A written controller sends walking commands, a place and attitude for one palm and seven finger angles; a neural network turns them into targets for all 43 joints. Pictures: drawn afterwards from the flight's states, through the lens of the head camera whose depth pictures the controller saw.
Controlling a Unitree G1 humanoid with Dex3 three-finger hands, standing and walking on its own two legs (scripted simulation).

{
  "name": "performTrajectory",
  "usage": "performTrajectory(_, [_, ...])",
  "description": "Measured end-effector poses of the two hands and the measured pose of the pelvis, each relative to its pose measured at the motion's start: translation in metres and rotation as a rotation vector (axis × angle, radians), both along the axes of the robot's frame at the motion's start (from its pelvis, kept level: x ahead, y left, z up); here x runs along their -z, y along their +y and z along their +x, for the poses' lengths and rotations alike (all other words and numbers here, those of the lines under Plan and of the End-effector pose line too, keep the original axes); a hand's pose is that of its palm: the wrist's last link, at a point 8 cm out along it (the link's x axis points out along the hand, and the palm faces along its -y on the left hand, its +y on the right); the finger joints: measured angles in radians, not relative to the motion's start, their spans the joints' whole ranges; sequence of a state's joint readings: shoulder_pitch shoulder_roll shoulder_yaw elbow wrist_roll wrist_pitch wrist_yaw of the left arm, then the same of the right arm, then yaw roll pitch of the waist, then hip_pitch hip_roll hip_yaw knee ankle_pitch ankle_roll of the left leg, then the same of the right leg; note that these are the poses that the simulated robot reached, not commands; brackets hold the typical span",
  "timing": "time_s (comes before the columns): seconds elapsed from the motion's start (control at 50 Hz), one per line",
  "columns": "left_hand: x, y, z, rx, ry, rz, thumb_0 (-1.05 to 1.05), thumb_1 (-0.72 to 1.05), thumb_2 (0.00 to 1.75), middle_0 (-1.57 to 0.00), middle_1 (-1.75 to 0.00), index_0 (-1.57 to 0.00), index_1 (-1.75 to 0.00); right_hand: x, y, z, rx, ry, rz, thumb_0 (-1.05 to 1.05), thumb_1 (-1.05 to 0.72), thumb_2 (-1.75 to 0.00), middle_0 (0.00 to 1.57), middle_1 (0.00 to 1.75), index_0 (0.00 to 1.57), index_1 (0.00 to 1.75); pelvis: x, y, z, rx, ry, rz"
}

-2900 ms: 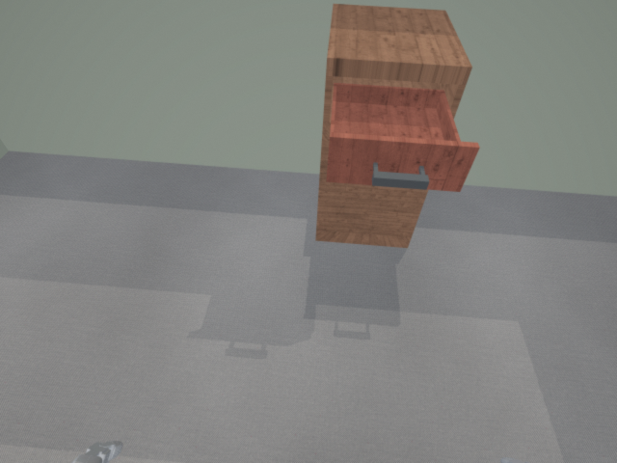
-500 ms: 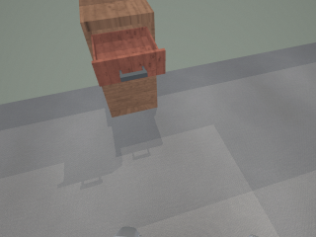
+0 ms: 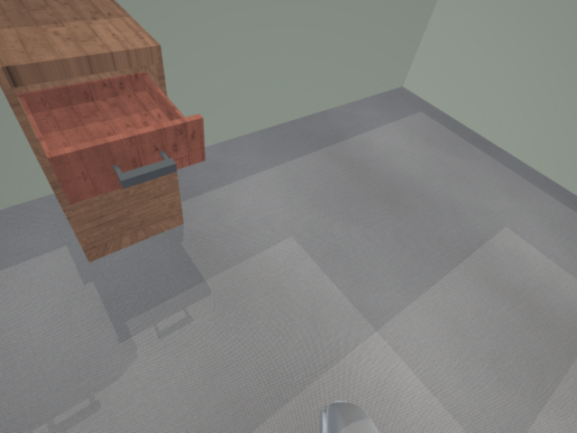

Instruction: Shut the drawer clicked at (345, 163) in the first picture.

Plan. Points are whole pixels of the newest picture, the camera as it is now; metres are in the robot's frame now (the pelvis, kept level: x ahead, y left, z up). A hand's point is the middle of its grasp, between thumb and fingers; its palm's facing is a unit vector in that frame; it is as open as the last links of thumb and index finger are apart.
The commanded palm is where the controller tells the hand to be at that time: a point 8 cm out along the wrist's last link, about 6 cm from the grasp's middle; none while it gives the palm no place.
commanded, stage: walk to a spot facing it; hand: left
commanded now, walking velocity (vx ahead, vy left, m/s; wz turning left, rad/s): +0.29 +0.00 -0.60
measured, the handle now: (144, 167) +0.68 +0.38 -0.12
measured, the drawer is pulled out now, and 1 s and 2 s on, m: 0.30 0.30 0.30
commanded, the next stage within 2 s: turn to face it in 1.12 s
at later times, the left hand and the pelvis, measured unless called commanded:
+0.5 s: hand (252, 326) +0.35 +0.07 -0.19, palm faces -0.31 -0.93 -0.17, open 7.4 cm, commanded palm none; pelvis +0.19 -0.07 -0.02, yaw -17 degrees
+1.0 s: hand (231, 277) +0.46 +0.13 -0.20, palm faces -0.41 -0.89 -0.18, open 7.4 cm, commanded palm none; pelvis +0.40 -0.06 -0.02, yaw -35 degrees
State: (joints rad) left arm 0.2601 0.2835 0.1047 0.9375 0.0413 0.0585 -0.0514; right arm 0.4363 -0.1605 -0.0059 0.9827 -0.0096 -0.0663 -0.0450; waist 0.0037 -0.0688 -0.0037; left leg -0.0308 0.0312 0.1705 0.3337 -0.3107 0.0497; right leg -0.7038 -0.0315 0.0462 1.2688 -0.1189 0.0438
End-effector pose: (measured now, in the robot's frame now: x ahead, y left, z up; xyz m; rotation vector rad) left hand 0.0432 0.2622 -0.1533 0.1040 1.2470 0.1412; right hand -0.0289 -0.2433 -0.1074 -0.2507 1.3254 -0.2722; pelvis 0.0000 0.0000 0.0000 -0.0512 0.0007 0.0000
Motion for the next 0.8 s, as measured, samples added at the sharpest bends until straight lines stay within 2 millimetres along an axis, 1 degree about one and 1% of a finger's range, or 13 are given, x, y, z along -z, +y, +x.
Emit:
performTrajectory(0.1, [0.009, -0.025, 0.061, 0.110, 0.016, -0.041, 0.01, 0.91, 0.90, -0.19, -0.29, -0.19, -0.30, 0.005, 0.024, -0.046, 0.144, 0.137, 0.041, 0.00, -0.91, -0.89, 0.20, 0.30, 0.20, 0.29, 0.005, -0.002, 0.027, 0.069, 0.004, 0.005])
performTrajectory(0.16, [0.013, -0.050, 0.107, 0.185, 0.003, -0.070, 0.01, 0.91, 0.90, -0.19, -0.29, -0.19, -0.30, 0.007, 0.041, -0.065, 0.226, 0.223, 0.079, 0.00, -0.91, -0.89, 0.20, 0.30, 0.20, 0.29, 0.009, -0.007, 0.047, 0.105, 0.007, 0.007])
performTrajectory(0.2, [0.015, -0.070, 0.143, 0.240, -0.015, -0.086, 0.01, 0.91, 0.90, -0.19, -0.29, -0.19, -0.30, 0.008, 0.052, -0.073, 0.279, 0.278, 0.107, 0.00, -0.91, -0.89, 0.20, 0.30, 0.20, 0.29, 0.013, -0.011, 0.062, 0.129, 0.010, 0.010])
performTrajectory(0.28, [0.019, -0.114, 0.220, 0.343, -0.084, -0.104, 0.01, 0.91, 0.90, -0.19, -0.29, -0.19, -0.30, 0.013, 0.065, -0.075, 0.378, 0.371, 0.163, 0.00, -0.91, -0.89, 0.20, 0.30, 0.20, 0.29, 0.024, -0.026, 0.095, 0.177, 0.015, 0.012])
performTrajectory(0.32, [0.021, -0.133, 0.257, 0.378, -0.135, -0.103, 0.01, 0.91, 0.90, -0.20, -0.29, -0.20, -0.30, 0.019, 0.064, -0.066, 0.419, 0.401, 0.188, 0.00, -0.91, -0.89, 0.20, 0.30, 0.20, 0.30, 0.032, -0.037, 0.116, 0.203, 0.011, 0.020])
performTrajectory(0.36, [0.024, -0.146, 0.286, 0.383, -0.193, -0.090, 0.01, 0.91, 0.90, -0.20, -0.29, -0.20, -0.30, 0.030, 0.056, -0.049, 0.447, 0.404, 0.209, 0.00, -0.91, -0.89, 0.20, 0.30, 0.20, 0.30, 0.042, -0.050, 0.137, 0.223, 0.005, 0.038])
performTrajectory(0.38, [0.024, -0.149, 0.296, 0.379, -0.206, -0.081, 0.01, 0.91, 0.90, -0.20, -0.29, -0.20, -0.30, 0.036, 0.049, -0.035, 0.455, 0.388, 0.210, 0.00, -0.91, -0.89, 0.20, 0.30, 0.20, 0.30, 0.043, -0.055, 0.144, 0.237, -0.001, 0.037])
performTrajectory(0.42, [0.021, -0.150, 0.306, 0.374, -0.192, -0.058, 0.01, 0.91, 0.90, -0.20, -0.29, -0.20, -0.30, 0.045, 0.028, 0.006, 0.455, 0.306, 0.196, 0.01, -0.91, -0.89, 0.20, 0.30, 0.20, 0.30, 0.039, -0.062, 0.159, 0.252, -0.017, 0.031])
performTrajectory(0.48, [0.012, -0.145, 0.312, 0.384, -0.133, -0.013, 0.01, 0.91, 0.90, -0.20, -0.29, -0.20, -0.30, 0.049, -0.008, 0.085, 0.424, 0.119, 0.158, 0.01, -0.91, -0.89, 0.20, 0.30, 0.20, 0.29, 0.028, -0.071, 0.181, 0.286, -0.019, 0.035])
performTrajectory(0.54, [0.001, -0.134, 0.318, 0.390, -0.084, 0.041, 0.00, 0.92, 0.90, -0.20, -0.29, -0.20, -0.30, 0.045, -0.041, 0.166, 0.379, -0.068, 0.123, 0.00, -0.91, -0.89, 0.20, 0.30, 0.20, 0.29, 0.019, -0.074, 0.204, 0.322, -0.007, 0.044])
performTrajectory(0.6, [-0.010, -0.121, 0.324, 0.388, -0.041, 0.077, 0.00, 0.93, 0.90, -0.20, -0.29, -0.20, -0.30, 0.037, -0.069, 0.235, 0.335, -0.200, 0.090, 0.00, -0.93, -0.89, 0.20, 0.29, 0.20, 0.29, 0.013, -0.075, 0.228, 0.353, 0.006, 0.052])
performTrajectory(0.7, [-0.017, -0.103, 0.331, 0.354, 0.028, 0.108, 0.00, 0.92, 0.90, -0.20, -0.29, -0.20, -0.30, 0.023, -0.094, 0.331, 0.257, -0.323, 0.064, 0.00, -0.93, -0.89, 0.19, 0.29, 0.19, 0.29, 0.009, -0.073, 0.271, 0.399, 0.020, 0.059])
performTrajectory(0.8, [-0.011, -0.088, 0.336, 0.319, 0.133, 0.111, 0.01, 0.91, 0.90, -0.20, -0.29, -0.20, -0.30, 0.013, -0.099, 0.418, 0.206, -0.396, 0.047, 0.00, -0.92, -0.89, 0.19, 0.29, 0.19, 0.29, 0.013, -0.068, 0.321, 0.449, 0.019, 0.051])
